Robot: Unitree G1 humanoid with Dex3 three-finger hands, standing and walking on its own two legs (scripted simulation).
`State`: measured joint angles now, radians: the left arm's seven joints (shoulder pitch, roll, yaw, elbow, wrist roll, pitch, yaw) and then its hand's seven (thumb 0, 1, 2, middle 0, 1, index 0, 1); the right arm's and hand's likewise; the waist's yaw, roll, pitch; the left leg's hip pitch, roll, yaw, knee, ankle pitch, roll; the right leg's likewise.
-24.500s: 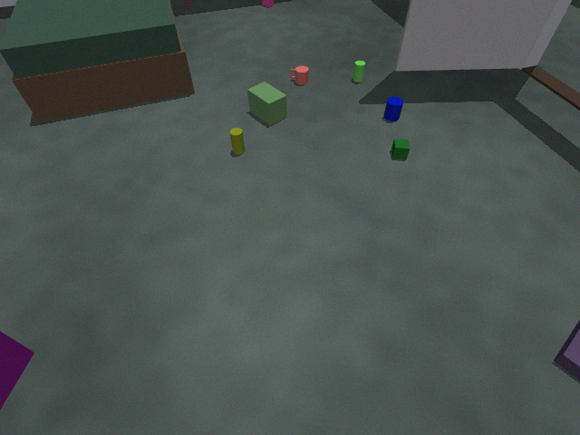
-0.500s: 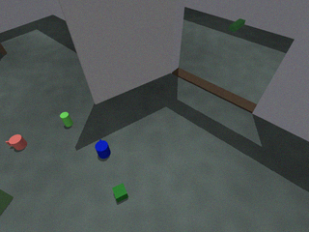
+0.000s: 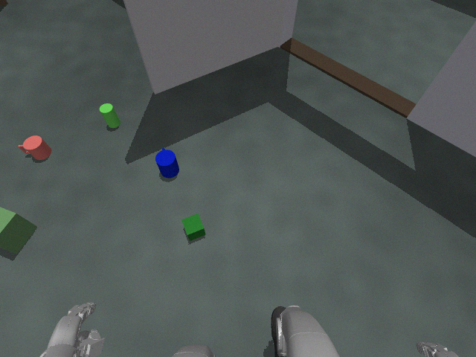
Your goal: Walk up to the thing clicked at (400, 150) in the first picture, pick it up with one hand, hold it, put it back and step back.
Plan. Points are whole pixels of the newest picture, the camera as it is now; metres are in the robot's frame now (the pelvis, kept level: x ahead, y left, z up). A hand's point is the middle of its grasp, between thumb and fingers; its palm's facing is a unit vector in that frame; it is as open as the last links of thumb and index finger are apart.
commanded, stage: walk up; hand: left
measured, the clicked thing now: (193, 227) +0.59 +0.19 -0.71
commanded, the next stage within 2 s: stand in 1.92 s
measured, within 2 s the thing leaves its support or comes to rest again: neither
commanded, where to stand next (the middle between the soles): +0.19 -0.04 m, yaw -2 degrees
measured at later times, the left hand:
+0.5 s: hand out of the picture +0.01 +0.26 -0.13, palm faces -0.08 -0.91 -0.40, open 7.4 cm
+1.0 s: hand out of the picture -0.15 +0.28 -0.14, palm faces -0.11 -0.92 -0.37, open 7.4 cm
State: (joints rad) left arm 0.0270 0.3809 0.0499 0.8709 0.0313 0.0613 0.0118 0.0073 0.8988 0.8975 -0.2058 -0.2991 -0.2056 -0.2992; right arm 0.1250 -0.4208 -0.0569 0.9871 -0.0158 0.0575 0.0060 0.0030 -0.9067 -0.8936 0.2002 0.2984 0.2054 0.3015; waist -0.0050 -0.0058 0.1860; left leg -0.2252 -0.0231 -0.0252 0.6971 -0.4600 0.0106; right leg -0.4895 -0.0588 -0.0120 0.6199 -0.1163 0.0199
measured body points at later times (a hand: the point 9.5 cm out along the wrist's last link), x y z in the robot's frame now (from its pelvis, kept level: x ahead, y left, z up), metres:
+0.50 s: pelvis -0.12 +0.01 +0.01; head -0.06 -0.01 +0.46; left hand +0.01 +0.31 -0.10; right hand -0.01 -0.31 -0.11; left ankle -0.11 +0.14 -0.65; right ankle -0.10 -0.11 -0.71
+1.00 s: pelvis -0.21 +0.00 +0.01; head -0.19 +0.01 +0.46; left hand -0.14 +0.32 -0.12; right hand -0.16 -0.33 -0.09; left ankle -0.17 +0.13 -0.71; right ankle -0.25 -0.13 -0.72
